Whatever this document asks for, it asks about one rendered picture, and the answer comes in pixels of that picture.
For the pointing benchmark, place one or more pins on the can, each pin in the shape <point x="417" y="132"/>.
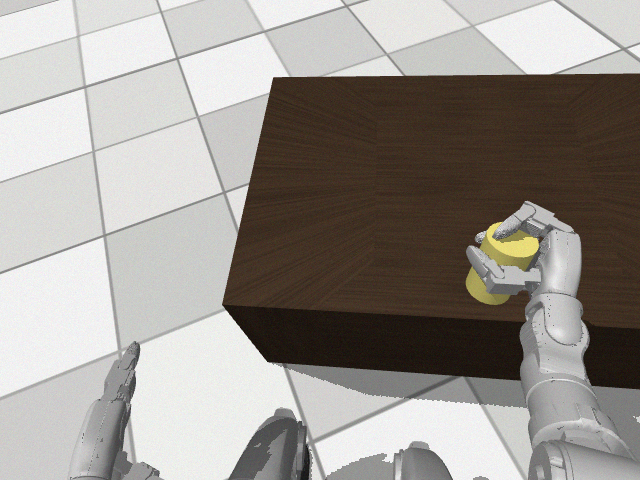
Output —
<point x="517" y="249"/>

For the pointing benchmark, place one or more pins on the left robot hand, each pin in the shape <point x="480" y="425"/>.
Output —
<point x="99" y="447"/>

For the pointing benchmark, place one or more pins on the right robot arm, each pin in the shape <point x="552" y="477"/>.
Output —
<point x="571" y="438"/>

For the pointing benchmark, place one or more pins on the right robot hand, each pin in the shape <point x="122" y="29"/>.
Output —
<point x="556" y="266"/>

